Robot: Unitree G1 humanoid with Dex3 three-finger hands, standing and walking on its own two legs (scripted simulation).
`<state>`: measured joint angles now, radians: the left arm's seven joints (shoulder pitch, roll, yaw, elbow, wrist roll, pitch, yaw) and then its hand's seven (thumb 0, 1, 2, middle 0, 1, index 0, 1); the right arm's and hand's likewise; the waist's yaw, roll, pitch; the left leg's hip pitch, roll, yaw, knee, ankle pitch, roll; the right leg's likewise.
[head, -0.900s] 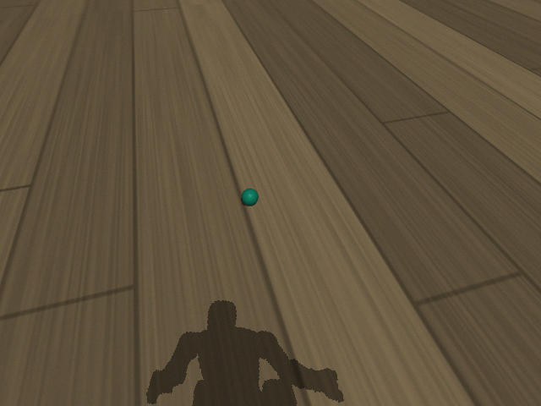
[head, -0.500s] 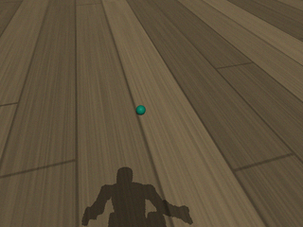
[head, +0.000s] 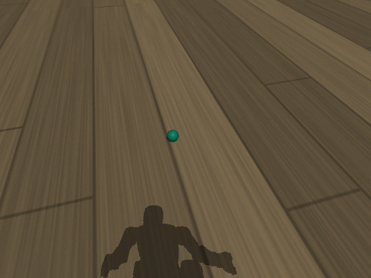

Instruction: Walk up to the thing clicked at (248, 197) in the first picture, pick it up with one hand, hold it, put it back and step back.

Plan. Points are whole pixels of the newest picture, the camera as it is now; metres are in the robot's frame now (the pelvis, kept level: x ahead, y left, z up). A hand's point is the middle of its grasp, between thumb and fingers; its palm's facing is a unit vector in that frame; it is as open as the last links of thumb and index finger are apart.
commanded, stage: stand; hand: left
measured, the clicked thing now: (172, 135) +1.25 +0.09 -0.74
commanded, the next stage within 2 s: walk up in 0.22 s
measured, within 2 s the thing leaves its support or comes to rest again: neither
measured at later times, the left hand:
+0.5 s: hand out of the picture +0.13 +0.24 -0.14, palm faces -0.11 -0.91 -0.40, open 7.4 cm
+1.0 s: hand (117, 242) +0.28 +0.20 -0.17, palm faces -0.04 -0.93 -0.35, open 7.4 cm
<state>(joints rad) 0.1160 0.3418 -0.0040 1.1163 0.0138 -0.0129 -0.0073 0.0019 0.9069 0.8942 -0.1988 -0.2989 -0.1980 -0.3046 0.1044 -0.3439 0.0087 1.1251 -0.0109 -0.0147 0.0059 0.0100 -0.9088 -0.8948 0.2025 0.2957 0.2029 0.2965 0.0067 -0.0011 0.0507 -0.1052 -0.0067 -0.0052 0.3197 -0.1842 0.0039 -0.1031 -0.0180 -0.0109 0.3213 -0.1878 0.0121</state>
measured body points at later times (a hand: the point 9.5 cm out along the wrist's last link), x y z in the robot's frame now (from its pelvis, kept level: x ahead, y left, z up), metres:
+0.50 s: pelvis +0.05 -0.05 -0.01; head +0.06 -0.06 +0.44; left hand +0.14 +0.29 -0.12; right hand +0.06 -0.38 -0.14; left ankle -0.01 +0.11 -0.75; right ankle +0.11 -0.19 -0.74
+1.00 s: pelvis +0.26 -0.08 -0.03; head +0.29 -0.07 +0.42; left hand +0.29 +0.25 -0.15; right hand +0.35 -0.39 -0.13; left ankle +0.39 +0.05 -0.75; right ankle +0.12 -0.19 -0.75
